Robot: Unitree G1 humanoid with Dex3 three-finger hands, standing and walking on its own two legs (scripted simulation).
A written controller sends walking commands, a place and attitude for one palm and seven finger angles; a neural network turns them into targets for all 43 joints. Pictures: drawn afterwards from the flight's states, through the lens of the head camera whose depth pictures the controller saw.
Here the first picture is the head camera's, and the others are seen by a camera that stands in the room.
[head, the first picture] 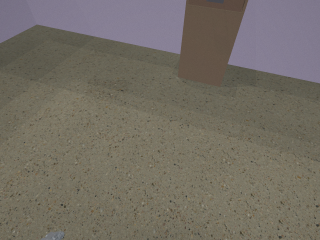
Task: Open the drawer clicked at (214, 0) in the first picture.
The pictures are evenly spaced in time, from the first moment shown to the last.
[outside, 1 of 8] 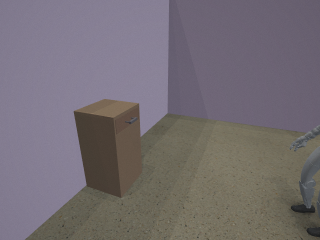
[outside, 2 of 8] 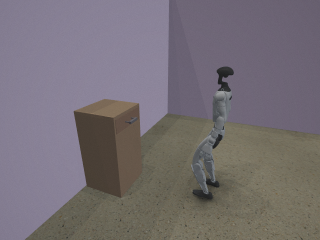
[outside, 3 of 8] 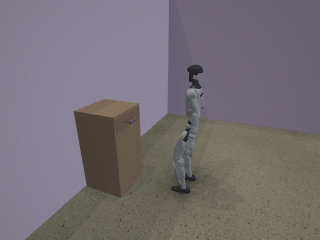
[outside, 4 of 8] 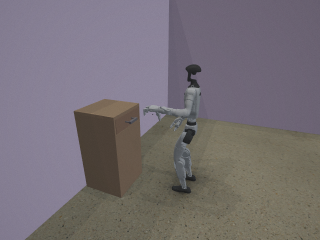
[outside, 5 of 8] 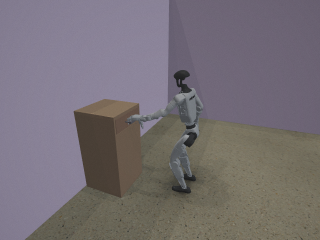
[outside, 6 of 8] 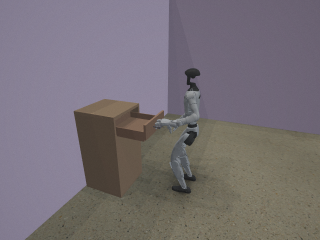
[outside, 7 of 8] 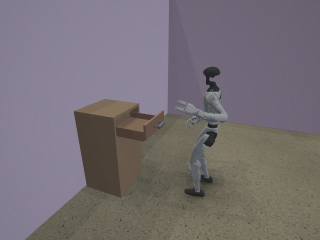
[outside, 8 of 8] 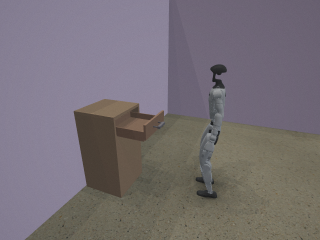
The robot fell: no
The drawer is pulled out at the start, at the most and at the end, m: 0.00 0.30 0.29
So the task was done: yes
